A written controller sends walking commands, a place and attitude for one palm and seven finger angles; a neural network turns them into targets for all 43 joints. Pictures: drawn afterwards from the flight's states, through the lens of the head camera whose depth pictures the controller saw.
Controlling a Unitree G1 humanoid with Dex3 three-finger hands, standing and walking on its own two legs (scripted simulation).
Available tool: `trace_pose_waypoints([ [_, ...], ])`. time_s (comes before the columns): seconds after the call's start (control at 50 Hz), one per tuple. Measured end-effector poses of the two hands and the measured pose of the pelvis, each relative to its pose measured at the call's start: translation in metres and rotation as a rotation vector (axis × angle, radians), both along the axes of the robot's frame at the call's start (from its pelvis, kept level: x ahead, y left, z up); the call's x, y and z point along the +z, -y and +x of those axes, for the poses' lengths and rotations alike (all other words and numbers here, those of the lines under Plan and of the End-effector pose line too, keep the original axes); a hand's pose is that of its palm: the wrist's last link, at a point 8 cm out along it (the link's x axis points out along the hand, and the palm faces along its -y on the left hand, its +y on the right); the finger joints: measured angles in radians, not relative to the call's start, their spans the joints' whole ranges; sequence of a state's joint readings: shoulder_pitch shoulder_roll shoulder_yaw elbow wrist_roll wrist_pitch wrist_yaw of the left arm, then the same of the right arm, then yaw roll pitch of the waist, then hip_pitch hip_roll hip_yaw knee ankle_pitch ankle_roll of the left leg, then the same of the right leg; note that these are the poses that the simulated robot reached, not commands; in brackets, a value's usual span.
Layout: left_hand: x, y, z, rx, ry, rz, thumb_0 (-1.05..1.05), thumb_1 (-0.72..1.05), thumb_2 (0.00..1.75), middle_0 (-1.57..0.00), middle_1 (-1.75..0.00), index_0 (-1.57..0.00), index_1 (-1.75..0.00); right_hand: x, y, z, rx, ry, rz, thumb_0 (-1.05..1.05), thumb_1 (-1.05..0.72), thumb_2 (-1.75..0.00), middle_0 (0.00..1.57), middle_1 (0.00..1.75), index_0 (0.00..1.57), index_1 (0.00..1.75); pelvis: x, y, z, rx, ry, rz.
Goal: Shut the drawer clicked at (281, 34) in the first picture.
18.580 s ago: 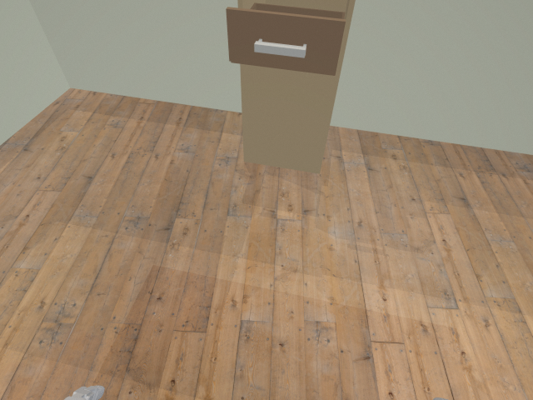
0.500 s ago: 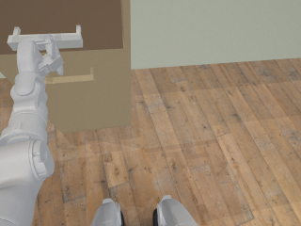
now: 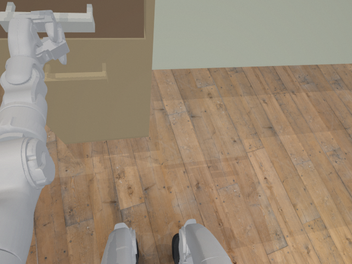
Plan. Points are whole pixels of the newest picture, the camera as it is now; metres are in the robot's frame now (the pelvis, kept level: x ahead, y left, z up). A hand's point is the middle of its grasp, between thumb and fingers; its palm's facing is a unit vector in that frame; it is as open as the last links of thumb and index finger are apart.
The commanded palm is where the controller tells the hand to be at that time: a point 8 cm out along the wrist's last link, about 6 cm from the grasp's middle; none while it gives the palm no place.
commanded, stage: pull the fist back off the drawer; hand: left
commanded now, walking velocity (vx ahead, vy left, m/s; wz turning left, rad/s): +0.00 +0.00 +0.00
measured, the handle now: (50, 15) +0.64 +0.20 +0.10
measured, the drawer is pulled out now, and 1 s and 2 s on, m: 0.00 0.00 0.00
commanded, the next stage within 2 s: draw the hand back to the body in 0.72 s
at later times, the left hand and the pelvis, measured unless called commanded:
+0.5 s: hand (64, 44) +0.56 +0.17 +0.09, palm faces +0.04 -1.00 -0.02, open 2.7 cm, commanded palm +0.53 +0.20 +0.10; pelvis -0.01 +0.01 +0.00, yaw -1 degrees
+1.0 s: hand (59, 60) +0.50 +0.17 +0.11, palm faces +0.04 -1.00 -0.03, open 3.3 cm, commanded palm +0.45 +0.22 +0.12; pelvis +0.05 +0.01 +0.04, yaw -2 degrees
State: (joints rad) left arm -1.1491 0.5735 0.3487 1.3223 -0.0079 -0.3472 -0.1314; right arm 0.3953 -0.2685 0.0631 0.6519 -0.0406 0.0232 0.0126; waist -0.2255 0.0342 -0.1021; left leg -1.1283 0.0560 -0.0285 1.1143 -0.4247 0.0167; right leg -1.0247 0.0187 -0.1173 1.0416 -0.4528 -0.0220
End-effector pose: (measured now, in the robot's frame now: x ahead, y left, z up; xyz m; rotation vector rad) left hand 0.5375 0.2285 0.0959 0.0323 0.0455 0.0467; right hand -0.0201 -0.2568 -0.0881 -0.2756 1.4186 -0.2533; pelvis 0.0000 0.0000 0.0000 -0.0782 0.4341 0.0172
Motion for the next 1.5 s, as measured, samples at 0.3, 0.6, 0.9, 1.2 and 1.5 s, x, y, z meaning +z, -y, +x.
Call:
trace_pose_waypoints([
  [0.3, -0.001, 0.001, 0.0, -0.005, -0.006, 0.009, -0.11, 0.68, 0.99, -1.4, -1.6, -1.4, -1.6, -0.001, -0.007, -0.031, -0.003, -0.02, -0.007, 0.01, -0.9, -0.9, 0.2, 0.3, 0.2, 0.3, -0.008, -0.004, -0.017, -0.004, -0.015, -0.006],
  [0.6, -0.003, 0.006, -0.009, -0.003, 0.001, -0.014, -0.04, 0.83, 0.92, -1.4, -1.6, -1.4, -1.6, 0.007, -0.02, -0.017, -0.053, 0.002, 0.046, 0.01, -0.9, -0.9, 0.2, 0.3, 0.2, 0.3, 0.009, -0.012, 0.002, -0.04, 0.021, 0.009],
  [0.9, 0.001, 0.005, -0.031, 0.006, 0.04, -0.005, 0.01, 0.9, 0.9, -1.4, -1.6, -1.4, -1.6, 0.012, -0.009, 0.072, -0.028, 0.122, 0.07, 0.01, -0.9, -0.9, 0.2, 0.3, 0.2, 0.3, 0.026, -0.008, 0.04, -0.04, 0.076, 0.028],
  [1.2, 0.045, -0.016, -0.124, 0.02, 0.066, 0.006, 0.01, 0.9, 0.9, -1.4, -1.6, -1.4, -1.6, 0.044, -0.007, 0.177, 0.061, 0.417, 0.112, 0.01, -0.91, -0.9, 0.2, 0.3, 0.2, 0.3, 0.056, 0.003, 0.06, -0.022, 0.222, 0.051],
  [1.5, 0.088, -0.019, -0.219, 0.142, 0.014, 0.213, 0.01, 0.9, 0.9, -1.4, -1.6, -1.41, -1.6, 0.088, -0.02, 0.245, 0.173, 0.67, 0.118, 0.01, -0.91, -0.9, 0.2, 0.3, 0.2, 0.3, 0.078, 0.008, 0.05, -0.007, 0.393, 0.079],
])
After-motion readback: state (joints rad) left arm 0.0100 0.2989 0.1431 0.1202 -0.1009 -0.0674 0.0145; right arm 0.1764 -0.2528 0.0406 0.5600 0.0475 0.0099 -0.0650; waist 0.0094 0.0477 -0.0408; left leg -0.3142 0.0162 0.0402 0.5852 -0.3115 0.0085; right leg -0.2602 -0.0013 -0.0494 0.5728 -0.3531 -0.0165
